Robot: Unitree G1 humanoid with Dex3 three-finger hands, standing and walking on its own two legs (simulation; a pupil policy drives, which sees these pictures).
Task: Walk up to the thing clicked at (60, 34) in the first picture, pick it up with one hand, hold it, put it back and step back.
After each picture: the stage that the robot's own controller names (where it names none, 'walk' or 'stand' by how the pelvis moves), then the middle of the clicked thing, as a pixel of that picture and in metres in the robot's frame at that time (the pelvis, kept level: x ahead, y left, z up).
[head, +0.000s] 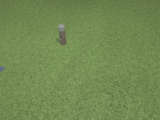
stand; (62, 35) +1.38 +0.22 -0.65
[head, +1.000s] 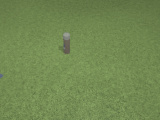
walk; (66, 43) +1.27 +0.11 -0.64
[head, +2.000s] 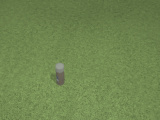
walk; (60, 74) +0.80 +0.14 -0.64
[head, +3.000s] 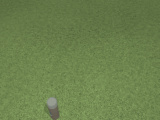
walk; (53, 109) +0.54 +0.20 -0.65
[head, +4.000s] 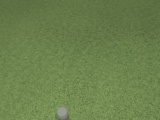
stand; (64, 118) +0.45 +0.18 -0.63
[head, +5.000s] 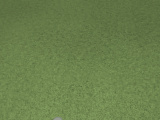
stand; out of the picture +0.39 +0.19 -0.65
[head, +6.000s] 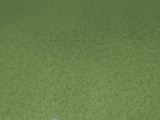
stand; out of the picture +0.39 +0.21 -0.65
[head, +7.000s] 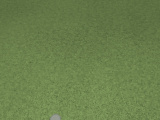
stand; out of the picture +0.41 +0.20 -0.66
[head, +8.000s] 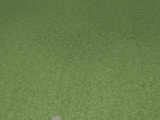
stand; out of the picture +0.40 +0.20 -0.66
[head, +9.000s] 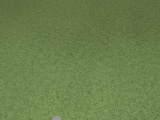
go down; out of the picture +0.40 +0.19 -0.66
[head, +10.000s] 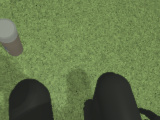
go down; (10, 40) +0.48 +0.23 -0.26
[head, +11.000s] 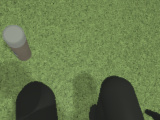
approach; (19, 46) +0.48 +0.23 -0.26
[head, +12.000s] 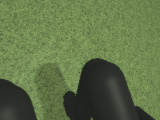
close in; out of the picture +0.47 +0.28 -0.17
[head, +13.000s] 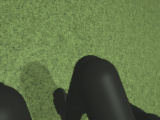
close; out of the picture +0.47 +0.29 -0.16
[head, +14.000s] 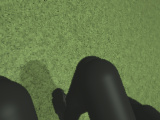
lift; out of the picture +0.42 +0.26 -0.17
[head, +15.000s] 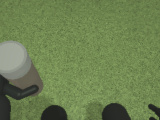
lift; (24, 75) +0.33 +0.18 +0.04
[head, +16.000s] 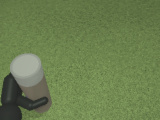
hold; (35, 88) +0.30 +0.16 +0.04
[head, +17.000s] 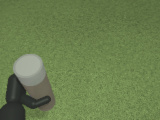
hold; (39, 87) +0.31 +0.16 +0.04
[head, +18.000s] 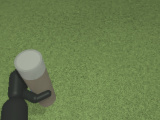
crouch; (39, 82) +0.33 +0.15 +0.02
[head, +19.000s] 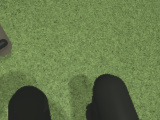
lower; out of the picture +0.48 +0.23 -0.04
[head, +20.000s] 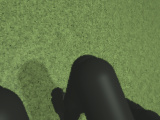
lower; out of the picture +0.45 +0.29 -0.17
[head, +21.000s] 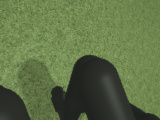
lower; out of the picture +0.46 +0.29 -0.17
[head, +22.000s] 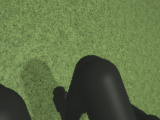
lower; out of the picture +0.46 +0.29 -0.16
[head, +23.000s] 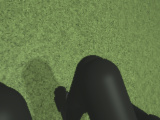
lower; out of the picture +0.45 +0.28 -0.17
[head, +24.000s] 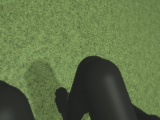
loosen; out of the picture +0.45 +0.26 -0.16
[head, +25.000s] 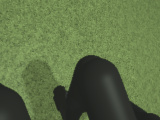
rise; out of the picture +0.45 +0.27 -0.17
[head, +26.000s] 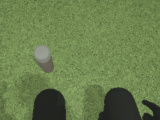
walk; (45, 61) +0.47 +0.19 -0.35
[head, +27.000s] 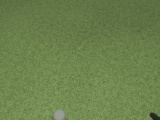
stand; out of the picture +0.41 +0.16 -0.59
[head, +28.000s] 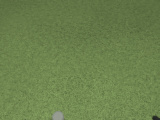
stand; out of the picture +0.40 +0.17 -0.60
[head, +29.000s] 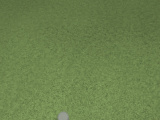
stand; out of the picture +0.41 +0.15 -0.64
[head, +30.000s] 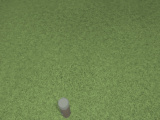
walk; (64, 108) +0.44 +0.14 -0.64
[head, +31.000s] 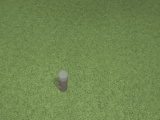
walk; (63, 81) +0.62 +0.12 -0.65
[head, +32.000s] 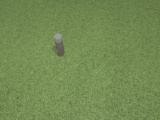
walk; (59, 45) +0.96 +0.24 -0.62
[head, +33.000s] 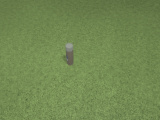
stand; (69, 54) +1.04 +0.14 -0.64
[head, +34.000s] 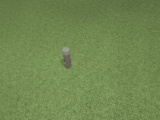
stand; (67, 58) +1.05 +0.17 -0.66
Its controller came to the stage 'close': yes
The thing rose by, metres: 0.69
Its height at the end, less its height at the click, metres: +0.00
